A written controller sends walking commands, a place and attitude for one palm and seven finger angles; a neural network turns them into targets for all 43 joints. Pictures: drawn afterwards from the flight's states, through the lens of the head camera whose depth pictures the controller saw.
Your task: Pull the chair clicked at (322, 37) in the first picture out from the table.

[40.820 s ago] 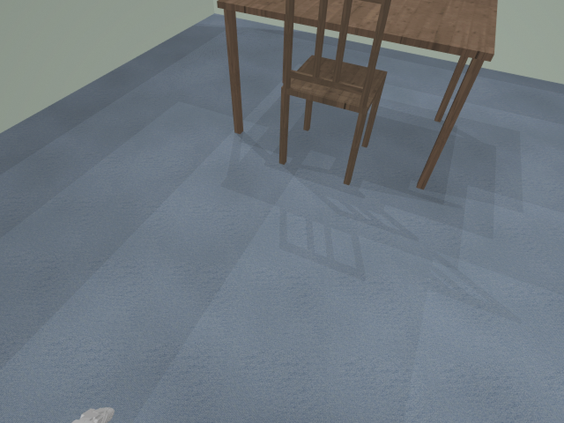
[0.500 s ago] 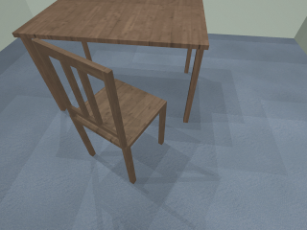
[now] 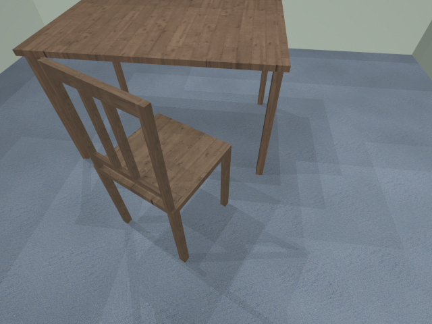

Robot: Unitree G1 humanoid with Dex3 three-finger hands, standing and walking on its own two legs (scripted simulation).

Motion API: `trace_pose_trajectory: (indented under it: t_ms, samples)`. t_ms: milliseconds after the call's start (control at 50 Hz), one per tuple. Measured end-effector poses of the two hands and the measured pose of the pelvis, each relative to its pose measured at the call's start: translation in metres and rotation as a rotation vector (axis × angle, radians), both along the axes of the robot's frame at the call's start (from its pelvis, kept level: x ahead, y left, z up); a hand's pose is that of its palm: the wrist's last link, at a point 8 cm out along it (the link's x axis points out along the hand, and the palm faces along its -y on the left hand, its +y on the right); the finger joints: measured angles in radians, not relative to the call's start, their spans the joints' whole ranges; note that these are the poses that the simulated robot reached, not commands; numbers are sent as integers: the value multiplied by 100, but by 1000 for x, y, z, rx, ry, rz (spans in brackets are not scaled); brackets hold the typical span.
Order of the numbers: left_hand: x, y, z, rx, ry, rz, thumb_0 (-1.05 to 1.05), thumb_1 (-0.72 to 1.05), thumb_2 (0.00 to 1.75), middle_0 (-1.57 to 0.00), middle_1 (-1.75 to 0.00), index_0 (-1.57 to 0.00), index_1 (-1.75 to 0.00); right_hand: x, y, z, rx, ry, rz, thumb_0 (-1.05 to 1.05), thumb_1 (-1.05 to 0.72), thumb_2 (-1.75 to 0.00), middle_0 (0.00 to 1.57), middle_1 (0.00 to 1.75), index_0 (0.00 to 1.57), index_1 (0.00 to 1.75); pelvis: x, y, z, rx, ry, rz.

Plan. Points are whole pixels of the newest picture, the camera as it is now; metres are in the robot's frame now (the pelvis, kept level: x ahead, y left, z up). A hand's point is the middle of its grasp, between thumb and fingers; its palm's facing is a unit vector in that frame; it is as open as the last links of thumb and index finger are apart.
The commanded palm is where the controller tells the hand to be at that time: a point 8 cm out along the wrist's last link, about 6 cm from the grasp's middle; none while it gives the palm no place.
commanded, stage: look to check the result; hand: left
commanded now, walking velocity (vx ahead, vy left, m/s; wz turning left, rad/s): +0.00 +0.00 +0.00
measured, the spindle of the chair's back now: (102, 132) +0.65 +0.39 -0.08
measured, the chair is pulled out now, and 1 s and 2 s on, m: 0.37 0.37 0.37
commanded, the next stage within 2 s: take the last steps up to it in 0.22 s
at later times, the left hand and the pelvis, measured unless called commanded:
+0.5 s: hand out of the picture -0.01 +0.15 -0.18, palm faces +0.03 -0.98 -0.18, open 7.4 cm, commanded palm none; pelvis +0.01 -0.01 +0.00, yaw +0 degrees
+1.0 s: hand out of the picture +0.11 +0.19 -0.19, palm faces +0.04 -0.97 -0.22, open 7.3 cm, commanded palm none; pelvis +0.08 +0.00 -0.02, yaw +0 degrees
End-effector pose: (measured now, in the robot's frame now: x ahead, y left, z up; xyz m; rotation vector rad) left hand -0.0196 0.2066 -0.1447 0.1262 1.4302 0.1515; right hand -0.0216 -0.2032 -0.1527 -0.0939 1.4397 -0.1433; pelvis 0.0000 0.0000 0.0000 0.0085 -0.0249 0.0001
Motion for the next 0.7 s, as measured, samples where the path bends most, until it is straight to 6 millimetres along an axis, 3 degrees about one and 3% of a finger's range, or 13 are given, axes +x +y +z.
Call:
trace_pose_trajectory:
  t_ms: [480,600,700]
  samples:
    - [10,-4,0,4,3,-3,0,91,90,-20,-30,-20,-30,-5,-7,-1,-1,36,-11,0,-91,-90,20,30,20,30,9,-6,-1,0,4,-6]
    - [14,-1,-5,-2,15,19,0,91,90,-20,-30,-20,-30,-4,-6,-3,-3,63,-20,0,-91,-90,20,30,20,30,23,-3,-6,-5,9,-4]
    - [19,5,-12,-14,32,48,0,90,90,-20,-30,-20,-30,7,-3,-2,-25,75,-26,0,-91,-90,20,30,20,30,41,4,-10,-16,14,-1]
